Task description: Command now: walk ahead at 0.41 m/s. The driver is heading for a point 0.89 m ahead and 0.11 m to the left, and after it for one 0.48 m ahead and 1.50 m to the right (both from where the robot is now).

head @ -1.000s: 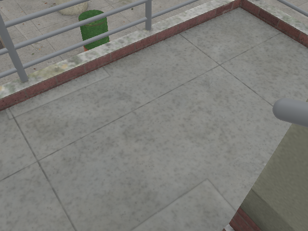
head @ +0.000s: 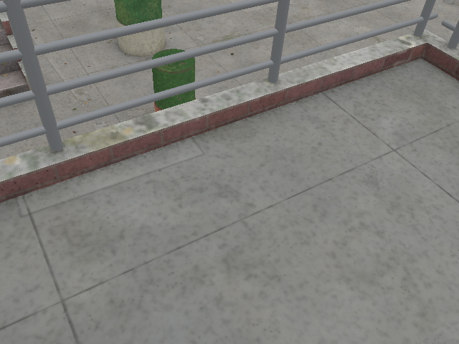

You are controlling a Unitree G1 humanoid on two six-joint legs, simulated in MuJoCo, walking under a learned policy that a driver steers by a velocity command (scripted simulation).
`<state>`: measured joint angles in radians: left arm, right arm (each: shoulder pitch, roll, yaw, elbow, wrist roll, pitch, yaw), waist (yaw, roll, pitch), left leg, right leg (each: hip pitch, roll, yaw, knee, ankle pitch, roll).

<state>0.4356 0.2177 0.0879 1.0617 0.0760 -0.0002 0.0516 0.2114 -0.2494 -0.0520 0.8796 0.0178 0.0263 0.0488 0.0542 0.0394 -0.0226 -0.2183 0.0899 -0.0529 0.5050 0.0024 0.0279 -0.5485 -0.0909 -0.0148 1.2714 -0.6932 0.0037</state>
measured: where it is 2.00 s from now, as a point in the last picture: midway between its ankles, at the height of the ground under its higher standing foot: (202, 265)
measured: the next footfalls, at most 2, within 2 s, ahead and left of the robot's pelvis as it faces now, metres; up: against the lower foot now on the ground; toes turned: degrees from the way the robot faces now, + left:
left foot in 0.02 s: +0.02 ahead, +0.12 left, -0.16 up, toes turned -3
right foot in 0.46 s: +0.35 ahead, +0.00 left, -0.16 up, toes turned -2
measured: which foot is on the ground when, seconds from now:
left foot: up 0.00-0.00, down 0.02-0.48, up 0.50-0.92, down 0.94-1.00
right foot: down 0.00-0.00, up 0.02-0.44, down 0.46-0.96, up 0.98-1.00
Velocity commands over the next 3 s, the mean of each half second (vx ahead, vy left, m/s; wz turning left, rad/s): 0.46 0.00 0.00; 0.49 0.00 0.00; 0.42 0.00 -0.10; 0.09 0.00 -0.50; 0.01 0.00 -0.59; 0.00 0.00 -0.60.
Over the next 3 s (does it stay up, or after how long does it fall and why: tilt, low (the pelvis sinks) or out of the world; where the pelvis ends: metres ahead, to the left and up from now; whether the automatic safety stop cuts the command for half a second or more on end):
stays up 0.78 0.10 -0.04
